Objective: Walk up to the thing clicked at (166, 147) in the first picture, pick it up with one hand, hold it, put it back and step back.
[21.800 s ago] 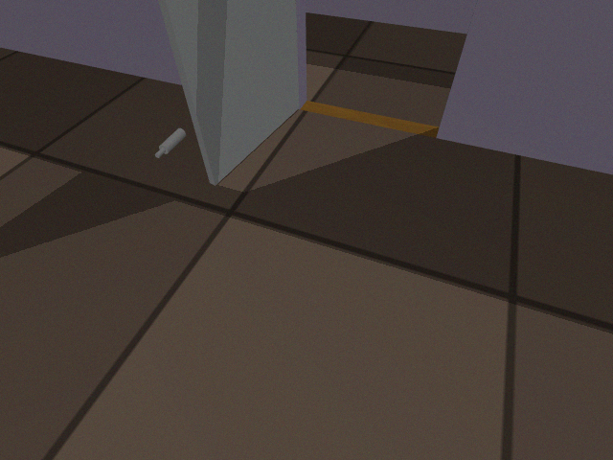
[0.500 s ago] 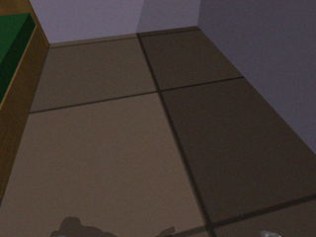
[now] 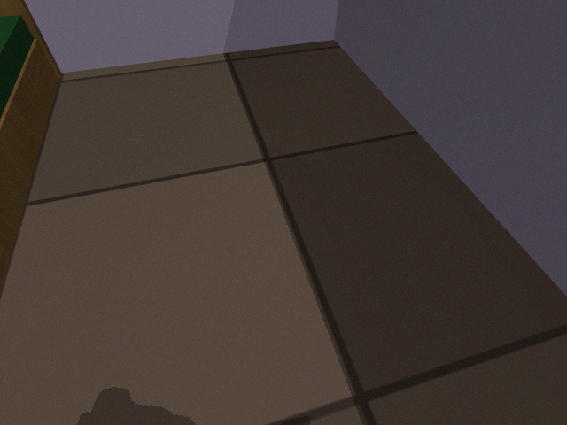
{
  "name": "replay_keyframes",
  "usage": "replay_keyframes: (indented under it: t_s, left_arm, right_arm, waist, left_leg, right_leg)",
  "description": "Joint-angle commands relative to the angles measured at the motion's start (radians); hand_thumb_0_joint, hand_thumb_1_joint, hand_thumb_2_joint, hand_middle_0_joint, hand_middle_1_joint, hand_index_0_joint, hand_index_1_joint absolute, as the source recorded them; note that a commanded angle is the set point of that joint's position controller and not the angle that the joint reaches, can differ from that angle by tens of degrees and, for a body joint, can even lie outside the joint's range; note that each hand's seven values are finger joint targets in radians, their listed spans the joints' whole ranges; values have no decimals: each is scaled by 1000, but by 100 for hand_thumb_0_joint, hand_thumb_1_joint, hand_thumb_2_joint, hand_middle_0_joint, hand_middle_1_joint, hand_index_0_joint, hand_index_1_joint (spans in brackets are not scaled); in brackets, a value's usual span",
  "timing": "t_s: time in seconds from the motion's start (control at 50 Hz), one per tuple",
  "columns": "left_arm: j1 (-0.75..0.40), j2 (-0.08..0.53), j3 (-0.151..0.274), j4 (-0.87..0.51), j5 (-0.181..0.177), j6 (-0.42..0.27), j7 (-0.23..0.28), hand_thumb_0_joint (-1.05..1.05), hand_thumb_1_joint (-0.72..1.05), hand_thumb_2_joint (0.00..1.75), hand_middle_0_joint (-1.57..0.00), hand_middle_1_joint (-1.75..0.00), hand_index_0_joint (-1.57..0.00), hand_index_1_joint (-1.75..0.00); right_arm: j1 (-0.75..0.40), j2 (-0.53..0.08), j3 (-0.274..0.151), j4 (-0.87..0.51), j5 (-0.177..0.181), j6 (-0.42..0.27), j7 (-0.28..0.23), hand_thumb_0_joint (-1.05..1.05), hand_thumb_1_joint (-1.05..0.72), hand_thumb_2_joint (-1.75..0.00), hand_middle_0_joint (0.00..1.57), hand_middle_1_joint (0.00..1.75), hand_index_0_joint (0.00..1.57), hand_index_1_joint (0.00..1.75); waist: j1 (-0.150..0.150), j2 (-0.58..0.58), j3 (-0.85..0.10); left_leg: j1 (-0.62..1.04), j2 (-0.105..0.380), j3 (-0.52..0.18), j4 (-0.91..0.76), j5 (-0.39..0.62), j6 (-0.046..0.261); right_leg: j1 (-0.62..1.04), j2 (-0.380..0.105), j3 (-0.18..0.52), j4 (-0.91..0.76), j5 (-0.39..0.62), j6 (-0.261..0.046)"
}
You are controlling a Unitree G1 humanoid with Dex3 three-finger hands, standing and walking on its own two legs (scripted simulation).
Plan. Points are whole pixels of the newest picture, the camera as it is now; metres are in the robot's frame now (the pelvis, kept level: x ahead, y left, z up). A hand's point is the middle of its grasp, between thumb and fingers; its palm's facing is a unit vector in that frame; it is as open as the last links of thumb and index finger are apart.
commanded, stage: stand
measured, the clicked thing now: out of the picture -0.22 -0.75 -0.75
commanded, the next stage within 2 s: none
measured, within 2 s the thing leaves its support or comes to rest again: neither
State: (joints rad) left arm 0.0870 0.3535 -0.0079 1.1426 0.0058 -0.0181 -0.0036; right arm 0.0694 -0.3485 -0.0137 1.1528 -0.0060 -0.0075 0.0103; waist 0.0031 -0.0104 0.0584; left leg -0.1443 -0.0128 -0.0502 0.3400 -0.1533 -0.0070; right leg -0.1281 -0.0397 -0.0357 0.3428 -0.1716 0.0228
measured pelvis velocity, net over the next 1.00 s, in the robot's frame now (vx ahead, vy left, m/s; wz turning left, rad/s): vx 0.01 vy -0.01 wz -0.01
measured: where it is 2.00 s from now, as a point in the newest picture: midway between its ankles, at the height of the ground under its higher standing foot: outside the picture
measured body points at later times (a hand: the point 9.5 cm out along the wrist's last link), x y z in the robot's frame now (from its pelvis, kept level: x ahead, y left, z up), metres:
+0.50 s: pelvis +0.00 -0.01 +0.00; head +0.01 -0.01 +0.45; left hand +0.07 +0.29 -0.13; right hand +0.07 -0.31 -0.13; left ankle +0.02 +0.12 -0.75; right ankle +0.01 -0.13 -0.75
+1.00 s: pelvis +0.01 -0.01 +0.00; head +0.02 -0.02 +0.45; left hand +0.08 +0.29 -0.13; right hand +0.08 -0.32 -0.14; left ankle +0.02 +0.12 -0.75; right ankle +0.01 -0.13 -0.75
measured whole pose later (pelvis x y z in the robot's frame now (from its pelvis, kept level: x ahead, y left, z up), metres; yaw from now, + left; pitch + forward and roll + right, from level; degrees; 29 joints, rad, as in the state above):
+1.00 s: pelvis +0.01 -0.01 +0.00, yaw +0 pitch -2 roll +0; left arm 0.11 0.35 0.00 1.13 0.01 -0.01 -0.01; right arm 0.10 -0.35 0.00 1.15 -0.01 -0.01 0.01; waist 0.01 0.01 0.05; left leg -0.13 0.01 -0.05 0.32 -0.16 -0.03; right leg -0.12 -0.01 -0.04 0.33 -0.18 0.00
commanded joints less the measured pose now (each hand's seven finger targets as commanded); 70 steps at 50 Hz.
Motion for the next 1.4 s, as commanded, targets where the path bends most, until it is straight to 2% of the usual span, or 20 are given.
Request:
replay_keyframes:
  t_s: [0.0, 0.12, 0.16, 0.18, 0.24, 0.26, 0.36, 0.42, 0.5, 0.6, 0.64, 0.76, 0.82, 0.88, 0.96, 1.06, 1.1, 1.2, 1.34, 1.38]
  left_arm:
    - [-38, 215, 42, -56, -2, -22, 11, 0, 90, 90, -20, -30, -20, -30]
    - [-39, 217, 43, -56, 1, -23, 12, 0, 90, 90, -20, -30, -20, -30]
    - [-32, 217, 43, -59, 1, -25, 14, 0, 90, 90, -20, -30, -20, -30]
    - [-39, 217, 44, -59, -2, -25, 13, 0, 90, 90, -20, -30, -20, -30]
    - [-35, 217, 46, -61, -2, -22, 12, 0, 90, 90, -20, -30, -20, -30]
    - [-36, 218, 47, -59, -1, -20, 12, 0, 90, 90, -20, -30, -20, -30]
    - [-32, 221, 48, -63, 2, -19, 12, 0, 90, 90, -20, -30, -20, -30]
    - [-31, 220, 48, -64, -1, -17, 10, 0, 90, 90, -20, -30, -20, -30]
    - [-19, 216, 47, -63, 1, -17, 10, 0, 90, 90, -20, -30, -20, -30]
    - [-18, 214, 48, -62, -1, -14, 8, 0, 90, 90, -20, -30, -20, -30]
    - [-19, 219, 48, -64, 0, -15, 8, 0, 90, 90, -20, -30, -20, -30]
    - [-20, 220, 48, -64, 0, -11, 8, 0, 90, 90, -20, -30, -20, -30]
    - [-16, 215, 47, -64, 1, -11, 8, 0, 90, 90, -20, -30, -20, -30]
    - [-18, 222, 47, -65, 0, -11, 7, 0, 90, 90, -20, -30, -20, -30]
    - [-18, 221, 48, -69, 0, -14, 8, 0, 90, 90, -20, -30, -20, -30]
    - [-17, 216, 46, -71, 1, -13, 10, 0, 90, 90, -20, -30, -20, -30]
    - [-18, 219, 47, -67, 0, -11, 9, 0, 90, 90, -20, -30, -20, -30]
    - [-9, 217, 46, -70, -1, -16, 9, 0, 90, 90, -20, -30, -20, -30]
    - [-10, 217, 47, -69, 1, -13, 11, 0, 90, 90, -20, -30, -20, -30]
    - [-12, 217, 47, -69, 2, -12, 11, 0, 90, 90, -20, -30, -20, -30]
  right_arm:
    - [-49, -215, -38, -52, 1, -24, -12, 0, -90, -90, 20, 30, 20, 30]
    - [-46, -202, -35, -51, 0, -19, -9, 0, -90, -90, 20, 30, 20, 30]
    - [-50, -203, -37, -53, 1, -19, -9, 0, -90, -90, 20, 30, 20, 30]
    - [-35, -199, -33, -48, 0, -19, -9, 0, -90, -90, 20, 30, 20, 30]
    - [-36, -204, -34, -49, -2, -20, -9, 0, -90, -90, 20, 30, 20, 30]
    - [-40, -199, -32, -49, -2, -18, -8, 0, -90, -90, 20, 30, 20, 30]
    - [-31, -198, -33, -50, -2, -18, -9, 0, -90, -90, 20, 30, 20, 30]
    - [-26, -201, -30, -49, -3, -17, -9, 0, -90, -90, 20, 30, 20, 30]
    - [-33, -205, -29, -54, -1, -21, -11, 0, -90, -90, 20, 30, 20, 30]
    - [-21, -211, -25, -50, 0, -21, -14, 0, -90, -90, 20, 30, 20, 30]
    - [-17, -210, -24, -52, 1, -21, -14, 0, -90, -90, 20, 30, 20, 30]
    - [-12, -210, -21, -50, -1, -20, -16, 0, -90, -90, 20, 30, 20, 30]
    - [-13, -214, -22, -52, -1, -20, -15, 0, -90, -90, 20, 30, 20, 30]
    - [-9, -210, -21, -53, -2, -19, -14, 0, -90, -90, 20, 30, 20, 30]
    - [-10, -212, -20, -55, -1, -23, -15, 0, -90, -90, 20, 30, 20, 30]
    - [-19, -213, -20, -58, -1, -20, -16, 0, -90, -90, 20, 30, 20, 30]
    - [-9, -210, -17, -56, 0, -18, -16, 0, -90, -90, 20, 30, 20, 30]
    - [-13, -218, -18, -60, 0, -22, -18, 0, -90, -90, 20, 30, 20, 30]
    - [-6, -214, -16, -62, -1, -17, -18, 0, -90, -90, 20, 30, 20, 30]
    - [-8, -213, -16, -64, 0, -19, -19, 0, -90, -90, 20, 30, 20, 30]
  waist:
    - [-2, 28, -103]
    - [-5, -14, -79]
    - [-5, -7, -97]
    - [-10, -9, -74]
    - [-6, 8, -82]
    - [-3, 2, -57]
    - [-3, 3, -74]
    - [-1, 6, -55]
    - [2, 11, -81]
    - [0, 26, -71]
    - [-2, 8, -89]
    - [-2, 3, -55]
    - [-1, 12, -64]
    - [-3, -5, -55]
    - [-3, 9, -95]
    - [1, 5, -79]
    - [-3, 8, -79]
    - [0, 15, -109]
    - [-2, -1, -77]
    - [-2, 7, -81]
  left_leg:
    - [8, 120, -85, -64, 101, 17]
    - [8, 119, -85, -65, 67, 17]
    - [26, 122, -83, -57, 110, 16]
    - [4, 117, -81, -69, 69, 13]
    - [4, 120, -80, -72, 53, 16]
    - [-22, 116, -83, -77, 24, 14]
    - [-7, 123, -83, -71, 61, 16]
    - [-27, 118, -82, -74, 25, 15]
    - [1, 125, -84, -68, 82, 15]
    - [-5, 128, -86, -74, 67, 16]
    - [12, 129, -81, -65, 96, 17]
    - [1, 125, -80, -77, 53, 12]
    - [-5, 127, -81, -74, 70, 14]
    - [2, 123, -76, -74, 48, 11]
    - [20, 130, -74, -61, 121, 14]
    - [21, 131, -73, -62, 128, 11]
    - [14, 129, -69, -62, 99, 12]
    - [46, 137, -66, -49, 182, 13]
    - [28, 133, -66, -66, 123, 11]
    - [38, 136, -67, -66, 143, 11]
  right_leg:
    - [40, -102, 100, -66, 53, -40]
    - [14, -100, 104, -91, -6, -37]
    - [23, -101, 100, -85, 60, -37]
    - [11, -97, 103, -92, 11, -35]
    - [19, -99, 106, -87, 0, -38]
    - [7, -94, 104, -95, -38, -37]
    - [18, -97, 103, -88, -17, -41]
    - [11, -93, 106, -94, -57, -39]
    - [27, -95, 101, -80, 14, -40]
    - [23, -91, 100, -76, 7, -40]
    - [29, -97, 104, -75, 44, -41]
    - [2, -88, 101, -83, -15, -40]
    - [18, -89, 98, -79, 7, -40]
    - [-1, -88, 107, -90, -33, -41]
    - [39, -95, 106, -67, 77, -42]
    - [27, -88, 96, -74, 65, -39]
    - [31, -91, 103, -76, 56, -41]
    - [53, -95, 100, -63, 151, -38]
    - [35, -90, 99, -79, 95, -36]
    - [35, -88, 96, -73, 106, -38]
